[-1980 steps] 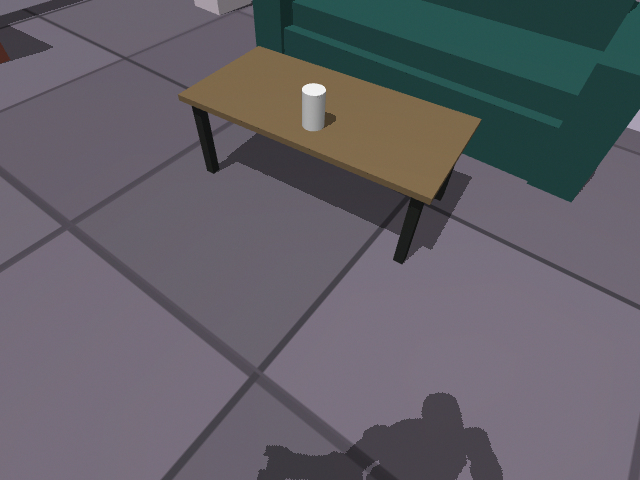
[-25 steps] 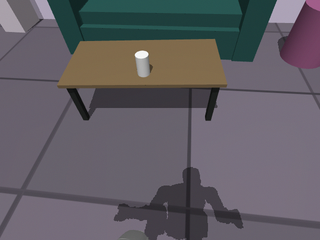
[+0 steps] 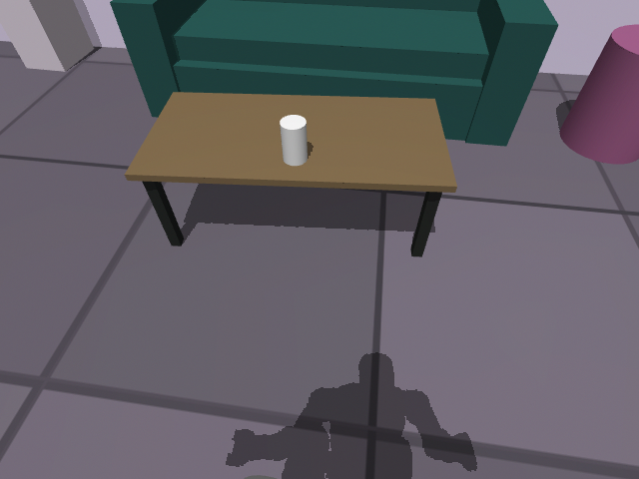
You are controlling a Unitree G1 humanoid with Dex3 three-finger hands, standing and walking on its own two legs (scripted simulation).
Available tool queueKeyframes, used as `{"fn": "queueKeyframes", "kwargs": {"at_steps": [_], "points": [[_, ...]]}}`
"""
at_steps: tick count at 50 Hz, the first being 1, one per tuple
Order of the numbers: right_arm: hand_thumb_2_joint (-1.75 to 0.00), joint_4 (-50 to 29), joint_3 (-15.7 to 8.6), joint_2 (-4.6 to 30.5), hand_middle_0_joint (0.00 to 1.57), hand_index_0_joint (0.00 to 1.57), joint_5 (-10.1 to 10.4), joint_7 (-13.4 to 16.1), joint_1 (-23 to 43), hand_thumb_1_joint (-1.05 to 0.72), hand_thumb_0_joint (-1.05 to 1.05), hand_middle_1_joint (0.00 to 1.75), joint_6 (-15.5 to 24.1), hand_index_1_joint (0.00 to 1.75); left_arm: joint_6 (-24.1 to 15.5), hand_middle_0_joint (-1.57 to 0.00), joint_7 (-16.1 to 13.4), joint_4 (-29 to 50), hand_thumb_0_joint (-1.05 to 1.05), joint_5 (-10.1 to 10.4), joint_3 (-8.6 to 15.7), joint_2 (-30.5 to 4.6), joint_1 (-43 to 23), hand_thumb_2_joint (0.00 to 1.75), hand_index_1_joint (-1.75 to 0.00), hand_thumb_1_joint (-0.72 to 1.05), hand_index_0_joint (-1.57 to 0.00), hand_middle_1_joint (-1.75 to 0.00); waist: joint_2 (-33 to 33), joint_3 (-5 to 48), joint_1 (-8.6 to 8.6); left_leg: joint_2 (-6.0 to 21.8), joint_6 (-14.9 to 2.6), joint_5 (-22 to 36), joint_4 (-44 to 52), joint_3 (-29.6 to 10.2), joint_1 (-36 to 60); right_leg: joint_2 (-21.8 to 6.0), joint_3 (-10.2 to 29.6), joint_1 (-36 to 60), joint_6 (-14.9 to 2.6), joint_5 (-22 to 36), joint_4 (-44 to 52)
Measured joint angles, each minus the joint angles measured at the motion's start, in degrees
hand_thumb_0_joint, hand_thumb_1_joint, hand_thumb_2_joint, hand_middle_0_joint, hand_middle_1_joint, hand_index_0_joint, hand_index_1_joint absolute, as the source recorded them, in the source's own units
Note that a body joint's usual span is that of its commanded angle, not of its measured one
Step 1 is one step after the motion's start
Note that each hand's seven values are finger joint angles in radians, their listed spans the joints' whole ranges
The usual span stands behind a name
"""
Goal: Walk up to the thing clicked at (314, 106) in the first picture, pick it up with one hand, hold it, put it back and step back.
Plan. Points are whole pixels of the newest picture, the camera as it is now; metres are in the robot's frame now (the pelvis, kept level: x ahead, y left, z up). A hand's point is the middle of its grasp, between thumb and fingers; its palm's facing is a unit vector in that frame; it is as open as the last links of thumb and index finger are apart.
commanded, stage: step back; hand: left
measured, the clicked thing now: (294, 140) +1.13 +0.15 -0.29
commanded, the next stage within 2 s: stand in 0.46 s
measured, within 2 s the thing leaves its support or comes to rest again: neither
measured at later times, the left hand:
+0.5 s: hand out of the picture +0.14 +0.29 -0.14, palm faces -0.01 -0.94 -0.35, open 7.4 cm
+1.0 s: hand out of the picture +0.12 +0.27 -0.14, palm faces -0.06 -0.94 -0.33, open 7.4 cm
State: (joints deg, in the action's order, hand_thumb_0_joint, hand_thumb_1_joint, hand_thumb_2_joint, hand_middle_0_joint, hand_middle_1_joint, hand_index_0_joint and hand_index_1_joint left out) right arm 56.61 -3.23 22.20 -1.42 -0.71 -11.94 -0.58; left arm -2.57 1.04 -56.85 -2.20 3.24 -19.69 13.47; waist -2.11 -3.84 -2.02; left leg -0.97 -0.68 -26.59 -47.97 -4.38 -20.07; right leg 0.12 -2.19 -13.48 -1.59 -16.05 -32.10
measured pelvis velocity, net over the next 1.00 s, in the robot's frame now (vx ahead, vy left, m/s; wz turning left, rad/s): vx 0.04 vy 0.03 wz -0.02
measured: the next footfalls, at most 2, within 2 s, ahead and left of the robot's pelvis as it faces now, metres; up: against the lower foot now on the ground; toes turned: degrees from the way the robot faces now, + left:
left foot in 0.10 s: +0.10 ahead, +0.14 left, +0.00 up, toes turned +0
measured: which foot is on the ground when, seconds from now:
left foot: up 0.00-0.08, down 0.10-1.00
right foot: down 0.00-1.00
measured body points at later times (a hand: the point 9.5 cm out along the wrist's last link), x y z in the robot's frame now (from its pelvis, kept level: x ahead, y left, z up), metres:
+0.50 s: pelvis +0.04 +0.03 +0.01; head +0.06 +0.03 +0.46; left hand +0.14 +0.33 -0.12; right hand +0.17 -0.26 -0.11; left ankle +0.06 +0.14 -0.73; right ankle +0.02 -0.11 -0.73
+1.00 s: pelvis +0.04 +0.03 +0.02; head +0.05 +0.03 +0.47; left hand +0.12 +0.32 -0.12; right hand +0.10 -0.28 -0.12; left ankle +0.06 +0.14 -0.73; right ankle +0.02 -0.11 -0.73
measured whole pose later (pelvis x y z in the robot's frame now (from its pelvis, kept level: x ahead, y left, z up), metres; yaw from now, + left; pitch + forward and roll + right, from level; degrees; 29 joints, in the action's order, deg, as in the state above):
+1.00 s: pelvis +0.04 +0.03 +0.02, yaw -1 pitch -2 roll +0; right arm 66.4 -0.8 19.8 -0.2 -0.6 -5.0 0.4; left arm -1.0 0.6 -65.7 -0.7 0.1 -20.0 5.6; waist 0.4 -3.4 0.6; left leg 0.5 0.2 -8.4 -18.0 1.3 -7.7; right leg -1.7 0.1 -4.5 1.5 -11.3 -17.7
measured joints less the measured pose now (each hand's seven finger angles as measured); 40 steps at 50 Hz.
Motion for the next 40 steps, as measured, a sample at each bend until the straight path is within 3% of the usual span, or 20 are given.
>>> {"fn": "queueKeyframes", "kwargs": {"at_steps": [4, 6, 9, 19, 27, 40], "points": [[-0.9, 0.49, -0.08, 0.23, 0.21, 0.2, 0.01, -0.01, 0.58, -0.91, 0.01, 0.3, 0.57, 0.3, 0.47, -0.2, -0.1, 0.06, 0.01, 0.33, -0.49, -0.54, -0.81, 0.9, -0.3, 0.9, -0.21, -0.31, 0.71, -0.59, 0.04, 1.61, 0.39, 4.13, 10.09, 2.45, 1.59, -1.33, -0.37, 0.12, 1.06, -1.47, -1.19], [-0.9, 1.07, -0.18, -0.1, 0.21, 0.2, -0.12, 0.33, 1.36, -0.91, 0.01, 0.3, 0.87, 0.3, 1.06, -0.2, -0.32, 0.05, 0.01, 0.73, -0.79, -1.1, -1.53, 0.9, -0.3, 0.9, -0.21, -0.31, 1.6, -1.29, 0.17, 1.27, 0.78, 13.36, 14.94, 3.34, 3.49, -2.25, -0.05, -0.27, 1.81, -3.14, -3.6], [-0.9, 1.84, 0.5, -1.35, 0.21, 0.2, -0.01, 0.52, 2.78, -0.91, 0.01, 0.3, 0.91, 0.3, 2.1, -0.2, -0.63, -0.7, 0.01, 1.7, -1.1, -1.7, -2.68, 0.9, -0.3, 0.9, -0.21, -0.3, 2.9, -1.21, -0.04, 0.97, 0.76, 12.07, 14.32, 4.55, 3.86, -2.44, 1.44, -0.12, 1.82, -3.96, -3.87], [-0.9, 4.1, 2.53, -4.19, 0.21, 0.2, 0.8, 0.31, 8.77, -0.9, 0.01, 0.3, 0.91, 0.3, 1.3, -0.2, -0.78, -3.6, 0.01, 1.84, -1.81, -2.02, -6.79, 0.9, -0.3, 0.9, -0.2, -0.3, 2.74, -0.52, 0.61, 2.1, 0.78, 12.59, 18.93, 5.1, 6.85, -1.27, 1.98, 4.25, 2.81, -0.24, 4.73], [-0.9, 5.64, 2.5, -3.72, 0.21, 0.2, 1.23, 0.27, 10.93, -0.9, 0.01, 0.3, 1.33, 0.3, 1.44, -0.2, -0.75, -5.35, 0.01, 1.82, -2.57, -1.14, -9.21, 0.9, -0.3, 0.9, -0.2, -0.3, 2.42, -0.06, 1.05, 1.47, 0.5, 14.8, 24.08, 5.72, 9.83, -1.9, 2.45, 6.76, 3.3, 1.76, 9.22], [-0.9, 8.61, 2.24, -2.54, 0.21, 0.2, 1.29, 0.13, 8.54, -0.91, 0.01, 0.3, 1.15, 0.3, 1.38, -0.2, -0.5, -8.08, 0.01, 1.6, -3.08, -0.24, -9.18, 0.9, -0.3, 0.9, -0.2, -0.3, 2.66, 0.37, 2.26, 1.29, 0.7, 17.61, 29.33, 5.6, 12.44, -2.02, 2.24, 9.14, 3.29, 4.2, 13.87]]}}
